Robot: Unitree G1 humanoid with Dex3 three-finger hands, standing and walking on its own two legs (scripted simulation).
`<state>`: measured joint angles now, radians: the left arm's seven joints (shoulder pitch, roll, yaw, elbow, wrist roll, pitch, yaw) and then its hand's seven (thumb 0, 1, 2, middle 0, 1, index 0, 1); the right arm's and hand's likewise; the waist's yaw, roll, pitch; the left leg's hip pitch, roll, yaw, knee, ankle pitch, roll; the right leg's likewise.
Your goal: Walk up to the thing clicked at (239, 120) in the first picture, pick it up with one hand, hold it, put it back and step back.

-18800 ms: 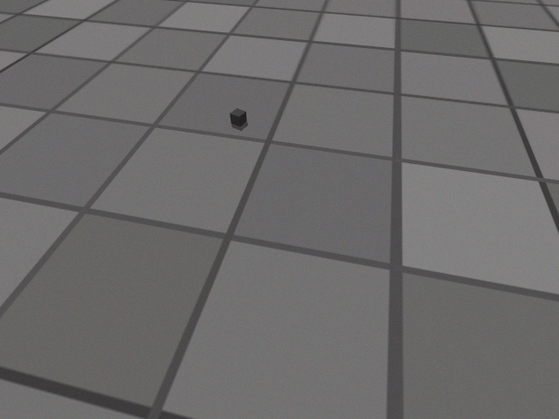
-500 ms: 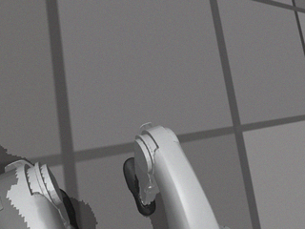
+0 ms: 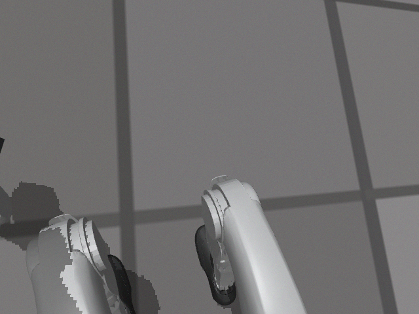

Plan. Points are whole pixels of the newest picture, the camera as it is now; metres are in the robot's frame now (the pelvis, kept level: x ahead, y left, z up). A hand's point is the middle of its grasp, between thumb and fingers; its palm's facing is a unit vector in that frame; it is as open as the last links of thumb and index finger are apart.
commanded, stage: lift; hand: left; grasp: from above
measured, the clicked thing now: out of the picture +0.46 +0.34 -0.16
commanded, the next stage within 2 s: hold in 1.42 s
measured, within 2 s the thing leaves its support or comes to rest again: neither
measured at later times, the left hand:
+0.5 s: hand out of the picture +0.37 +0.33 +0.03, palm faces -0.11 -0.40 -0.91, open 10.5 cm
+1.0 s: hand out of the picture +0.37 +0.29 +0.24, palm faces -0.16 -0.40 -0.90, open 10.6 cm
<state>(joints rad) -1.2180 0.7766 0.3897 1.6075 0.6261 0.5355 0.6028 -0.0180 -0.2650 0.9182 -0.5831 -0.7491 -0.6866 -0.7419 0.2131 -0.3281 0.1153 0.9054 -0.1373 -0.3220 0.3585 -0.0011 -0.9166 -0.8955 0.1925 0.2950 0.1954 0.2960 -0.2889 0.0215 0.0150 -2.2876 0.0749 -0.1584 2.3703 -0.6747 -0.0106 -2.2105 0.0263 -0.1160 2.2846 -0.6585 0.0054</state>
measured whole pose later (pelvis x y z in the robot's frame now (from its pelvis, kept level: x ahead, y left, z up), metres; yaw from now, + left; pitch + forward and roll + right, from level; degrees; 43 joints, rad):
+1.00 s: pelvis +0.05 -0.02 +0.31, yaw +8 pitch +22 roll -1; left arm -0.77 0.27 0.02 1.21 0.51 0.83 0.48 -0.01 -0.23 0.83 -0.54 -0.69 -0.65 -0.72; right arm 0.20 -0.28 0.00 0.88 0.03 -0.20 0.06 0.00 -0.91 -0.90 0.20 0.30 0.20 0.30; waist -0.10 0.04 -0.21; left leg -1.16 0.08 -0.03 1.30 -0.52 -0.04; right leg -1.13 0.02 -0.05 1.29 -0.54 -0.03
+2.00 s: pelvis +0.10 +0.00 +0.40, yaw +9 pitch +9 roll +0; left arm -0.68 0.16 -0.02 1.16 0.47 0.88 0.50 -0.01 -0.17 0.83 -0.50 -0.82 -0.60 -0.82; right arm 0.20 -0.28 -0.01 0.87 0.02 -0.13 0.11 0.01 -0.91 -0.89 0.20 0.30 0.20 0.30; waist -0.04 0.04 -0.12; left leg -0.54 0.04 0.02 0.74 -0.37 -0.02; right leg -0.53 -0.01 -0.02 0.75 -0.39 0.00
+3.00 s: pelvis +0.10 +0.00 +0.42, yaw +9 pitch +5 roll +0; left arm -0.64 0.13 -0.07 1.03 0.44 0.97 0.48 -0.01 -0.16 0.82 -0.51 -0.77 -0.61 -0.81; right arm 0.13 -0.28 0.01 0.85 0.03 -0.11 0.12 0.01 -0.91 -0.90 0.19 0.30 0.20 0.30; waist -0.01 0.04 -0.10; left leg -0.38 0.04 0.03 0.60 -0.31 -0.02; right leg -0.37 -0.01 -0.02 0.61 -0.34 0.00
